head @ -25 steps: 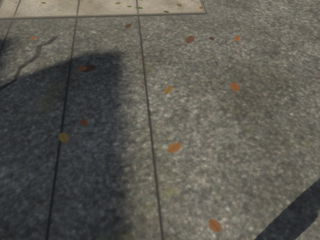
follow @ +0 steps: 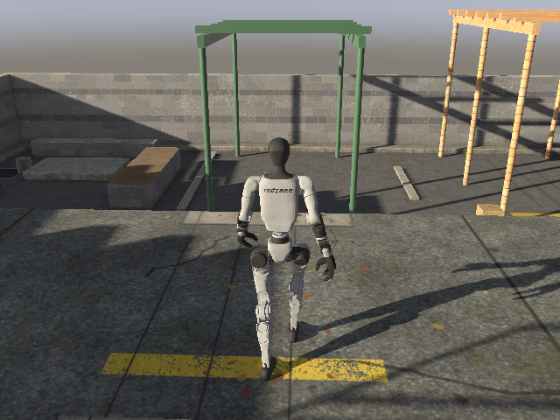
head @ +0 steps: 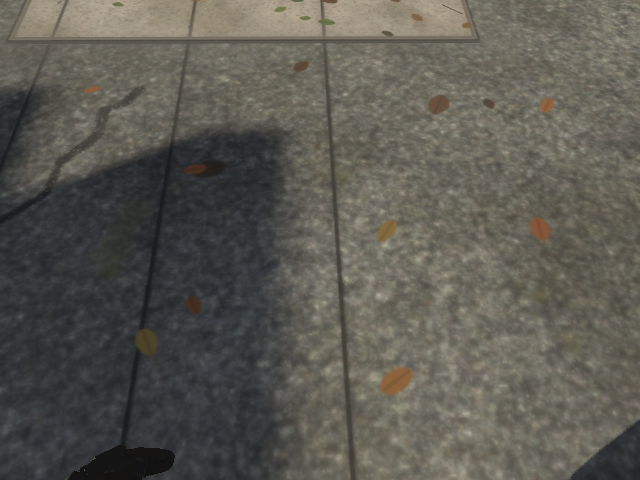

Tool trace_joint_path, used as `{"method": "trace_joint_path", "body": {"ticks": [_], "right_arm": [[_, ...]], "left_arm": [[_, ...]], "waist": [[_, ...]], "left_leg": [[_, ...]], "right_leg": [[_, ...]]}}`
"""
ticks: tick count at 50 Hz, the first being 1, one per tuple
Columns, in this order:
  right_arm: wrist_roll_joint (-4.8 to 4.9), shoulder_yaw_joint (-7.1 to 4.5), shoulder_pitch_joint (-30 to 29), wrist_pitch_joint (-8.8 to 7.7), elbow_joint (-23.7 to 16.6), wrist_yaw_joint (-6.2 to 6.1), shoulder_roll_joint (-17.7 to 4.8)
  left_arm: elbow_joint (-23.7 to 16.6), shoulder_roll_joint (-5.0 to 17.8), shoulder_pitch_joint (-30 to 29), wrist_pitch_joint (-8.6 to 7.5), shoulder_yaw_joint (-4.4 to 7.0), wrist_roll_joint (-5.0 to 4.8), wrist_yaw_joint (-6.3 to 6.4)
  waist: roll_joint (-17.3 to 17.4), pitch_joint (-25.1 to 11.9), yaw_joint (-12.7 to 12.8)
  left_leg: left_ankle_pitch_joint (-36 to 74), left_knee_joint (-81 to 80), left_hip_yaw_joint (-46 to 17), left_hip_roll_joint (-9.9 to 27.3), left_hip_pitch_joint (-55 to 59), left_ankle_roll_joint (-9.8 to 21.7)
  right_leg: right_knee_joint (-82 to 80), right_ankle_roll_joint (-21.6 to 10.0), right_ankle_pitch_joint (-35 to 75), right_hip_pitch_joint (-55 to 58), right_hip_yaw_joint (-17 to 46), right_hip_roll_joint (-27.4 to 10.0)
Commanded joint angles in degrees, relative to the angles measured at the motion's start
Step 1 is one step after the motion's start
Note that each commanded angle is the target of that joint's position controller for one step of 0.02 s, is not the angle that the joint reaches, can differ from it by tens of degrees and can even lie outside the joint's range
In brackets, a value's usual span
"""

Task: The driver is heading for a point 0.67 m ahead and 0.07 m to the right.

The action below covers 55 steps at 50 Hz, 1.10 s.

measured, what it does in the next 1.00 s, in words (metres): walks ahead, turning right: right foot, then left foot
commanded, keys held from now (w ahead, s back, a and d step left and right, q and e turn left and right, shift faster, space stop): w+e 0.40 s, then w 0.36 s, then no key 0.24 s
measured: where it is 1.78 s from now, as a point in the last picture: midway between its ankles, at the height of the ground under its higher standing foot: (333, 396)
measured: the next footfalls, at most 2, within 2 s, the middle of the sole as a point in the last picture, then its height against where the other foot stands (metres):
right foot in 0.02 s outside the picture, level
left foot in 0.54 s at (277, 458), level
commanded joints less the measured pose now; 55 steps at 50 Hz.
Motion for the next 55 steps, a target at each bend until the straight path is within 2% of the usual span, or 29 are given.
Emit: {"method": "trace_joint_path", "body": {"ticks": [1,2,3,4,6,7,11,14,20,23,25,26,27,28,29,30,31,32,34,38,40,43,48,49,50,51,52,53,55], "right_arm": [[-0.71,-1.66,-1.65,-0.74,-2.30,-0.45,-9.34],[0.19,-0.76,0.46,-1.01,-4.30,-0.08,-5.80],[1.07,-0.98,5.76,-0.85,-3.23,0.25,-5.48],[-1.31,-1.11,0.86,-1.08,-4.22,0.25,-8.81],[-1.19,-0.66,-7.58,-1.69,-6.55,1.02,-7.54],[-1.61,-0.61,-9.24,-1.14,-7.76,1.28,-7.12],[-1.94,0.41,-10.18,1.03,-9.32,1.81,-4.51],[-1.57,0.93,-19.36,1.28,-12.83,1.96,-4.03],[-0.48,1.61,-30.26,0.87,-16.90,2.17,-4.05],[-0.40,1.52,-29.51,0.14,-17.25,2.13,-4.80],[-0.47,0.64,-21.93,-0.49,-14.88,1.57,-6.53],[-0.91,-0.19,-15.26,-1.23,-12.89,0.92,-8.40],[-2.02,-1.14,-6.03,-1.72,-12.14,-0.04,-12.19],[-2.31,-2.65,-3.32,-0.75,-10.94,-0.22,-17.29],[-0.90,-2.50,-5.52,0.03,-10.56,0.31,-13.26],[-0.37,-1.50,-9.62,-0.02,-11.41,0.72,-8.71],[-0.53,-0.93,-11.93,-0.29,-11.25,1.03,-6.37],[-0.57,-0.61,-12.12,-0.63,-10.68,0.99,-5.49],[-0.12,-0.44,-10.45,-1.51,-8.84,1.12,-5.06],[0.75,-0.78,-6.32,-2.40,-6.04,1.36,-5.84],[0.68,-0.40,-5.20,-2.10,-4.82,1.31,-4.95],[0.73,-0.17,-3.42,-1.74,-2.96,1.34,-5.28],[0.79,-0.09,-2.12,-0.81,-0.48,0.62,-5.94],[1.17,-0.06,-2.95,-0.60,-0.26,0.43,-5.95],[1.51,0.17,-2.03,-0.66,-0.15,0.33,-5.46],[1.72,0.93,0.65,-0.90,-1.64,0.06,-3.10],[3.56,1.64,9.53,0.29,0.82,-0.23,0.85],[1.83,0.41,6.63,1.94,1.95,-0.69,-3.95],[-0.15,0.36,-0.86,3.08,0.78,-0.38,-2.37]], "left_arm": [[3.75,9.82,21.96,-1.27,3.17,0.06,1.86],[4.55,14.87,29.15,-1.17,4.46,1.17,2.59],[5.66,14.91,26.94,-0.24,5.20,-0.19,1.79],[4.45,11.53,20.52,0.05,4.72,-1.83,0.92],[4.07,6.89,15.36,-0.06,3.81,-0.96,0.78],[4.92,6.45,16.11,-0.37,3.60,-0.87,1.06],[6.58,8.64,18.69,-1.28,4.33,-1.29,1.40],[7.12,9.04,21.36,-0.93,4.67,-1.43,1.55],[7.94,9.38,27.76,-0.29,5.33,-0.90,1.79],[7.68,9.40,27.49,-0.21,5.34,-0.47,2.43],[7.47,10.09,25.78,-0.50,5.42,-0.43,2.55],[7.60,9.51,25.70,-0.88,5.20,-0.75,2.20],[5.88,6.85,25.23,-1.46,4.37,-1.22,1.85],[5.57,2.60,32.91,-1.27,3.62,-2.56,1.82],[6.83,7.48,31.58,-0.57,4.23,-0.51,2.31],[6.34,7.72,26.27,-0.41,4.43,0.14,1.88],[5.41,6.53,22.73,-0.54,4.14,0.17,1.43],[4.93,6.15,21.06,-0.29,4.14,0.37,1.05],[5.04,5.18,21.33,0.58,3.85,0.95,0.45],[3.19,4.08,15.48,1.20,3.28,1.32,-0.25],[1.82,2.98,10.83,1.09,2.57,1.17,-0.29],[1.04,0.57,6.15,0.59,1.10,0.40,-0.07],[3.16,2.91,8.34,-0.09,1.28,0.26,1.49],[4.96,3.33,12.44,-0.62,1.52,0.64,1.91],[6.58,5.17,16.56,-1.45,2.00,1.32,2.35],[7.37,9.15,22.07,-1.96,2.74,2.18,2.70],[7.66,9.30,22.98,-1.05,3.00,0.43,2.51],[6.95,6.43,21.04,-0.38,2.45,-2.04,2.10],[6.19,2.55,12.47,0.22,1.08,-1.46,2.72]], "waist": [[5.04,-11.70,13.16],[-4.45,-18.89,13.32],[-14.80,-21.90,9.06],[-4.45,-13.76,7.43],[2.26,-2.78,5.64],[2.26,-0.70,4.47],[-0.35,-1.49,2.56],[-1.31,0.89,4.67],[-2.50,-0.81,9.36],[-3.36,-1.27,8.36],[-3.41,-3.47,4.75],[-0.64,-7.08,1.65],[4.53,-14.61,-2.08],[17.09,-19.35,0.82],[10.10,-13.70,1.92],[4.19,-6.46,2.42],[2.74,-3.37,2.95],[4.59,-2.06,3.70],[7.21,-2.59,4.92],[6.54,-1.65,4.97],[5.88,0.30,4.60],[6.96,-0.86,3.41],[7.48,-2.76,4.49],[5.94,-3.84,6.62],[3.23,-6.24,7.98],[-3.95,-12.83,8.10],[-11.72,-22.46,6.15],[-4.52,-20.26,6.70],[-2.94,-7.71,4.10]], "left_leg": [[64.48,30.63,2.35,14.25,-8.14,-2.10],[40.35,50.57,6.15,8.84,-21.83,-3.53],[-6.24,66.66,8.39,-0.78,-38.03,-5.75],[-2.33,67.29,4.53,3.95,-43.54,-4.17],[3.41,61.27,5.27,8.31,-44.25,-4.27],[3.56,58.20,5.27,9.55,-43.25,-4.93],[4.15,47.97,8.10,11.00,-40.60,-8.10],[11.69,37.44,9.98,11.52,-42.41,-10.14],[20.28,24.79,10.08,8.95,-41.88,-10.30],[17.75,18.87,9.66,8.15,-36.73,-8.47],[14.49,14.53,10.45,6.36,-25.76,-6.28],[14.56,11.80,9.21,7.86,-16.38,-4.45],[5.34,10.64,-2.84,19.46,-4.24,-1.11],[0.35,5.38,-27.58,32.19,7.41,6.40],[-6.77,2.76,-32.64,31.76,1.96,7.05],[-5.24,1.88,-24.18,28.54,-5.18,5.90],[2.44,0.67,-17.00,25.59,-10.15,4.79],[9.21,-0.15,-11.55,23.09,-12.74,3.59],[19.25,-0.86,-5.63,20.25,-14.73,2.65],[25.74,-3.48,-1.08,19.80,-13.82,4.08],[38.86,-2.83,2.99,18.51,-14.80,3.75],[53.41,0.25,8.98,15.65,-16.80,1.49],[54.39,8.40,6.86,17.55,-12.31,-0.32],[52.95,13.40,7.27,16.47,-12.43,-1.33],[45.57,20.12,8.45,14.27,-15.39,-2.73],[21.52,31.65,10.69,11.43,-24.16,-4.32],[-14.85,46.33,11.28,4.73,-29.81,-5.30],[-16.29,48.51,7.68,5.48,-30.61,-5.52],[-10.52,46.39,7.39,8.03,-32.07,-6.29]], "right_leg": [[-2.79,-5.26,-2.56,29.14,3.08,-0.91],[-1.37,-10.61,-5.42,43.78,22.55,-14.47],[-8.04,-19.01,-0.97,51.24,47.54,-23.75],[-11.18,-17.64,-6.74,44.04,45.06,-20.55],[-14.45,-14.97,-3.48,29.79,32.34,-15.90],[-15.18,-13.82,1.25,25.52,29.28,-13.66],[-17.68,-12.97,6.44,19.71,23.25,-9.38],[-19.85,-11.50,3.98,17.15,21.92,-7.22],[-14.71,-7.93,11.36,24.49,23.32,-6.56],[-11.64,-6.34,13.62,27.12,24.67,-8.44],[-5.48,-4.65,20.29,26.48,24.27,-8.16],[3.78,-3.39,21.29,24.70,21.33,-5.21],[17.97,-2.04,9.45,18.12,17.57,-2.56],[33.08,0.12,-24.85,1.82,10.34,6.55],[38.64,-0.40,-26.50,-4.80,10.47,2.83],[39.12,-0.46,-21.20,-5.13,11.32,0.77],[37.26,-0.20,-18.02,-4.32,10.93,-0.66],[35.21,0.08,-16.89,-3.31,10.31,-1.92],[32.97,0.99,-16.01,-0.74,9.25,-2.29],[28.93,2.49,-11.51,-5.50,6.63,-3.97],[22.87,3.62,-8.44,-5.69,4.09,-4.48],[11.32,3.82,-2.72,2.47,0.26,-2.51],[1.81,0.70,-0.83,11.42,1.40,-0.42],[-3.57,-0.31,2.63,16.78,1.39,0.22],[-6.43,-1.30,13.19,24.88,3.56,-2.68],[-0.23,-4.40,43.06,38.30,14.01,-15.58],[0.56,-15.10,58.48,45.65,25.81,-27.26],[-2.79,-15.55,47.97,39.22,25.24,-24.70],[-10.08,-11.78,29.08,26.21,19.57,-19.18]]}}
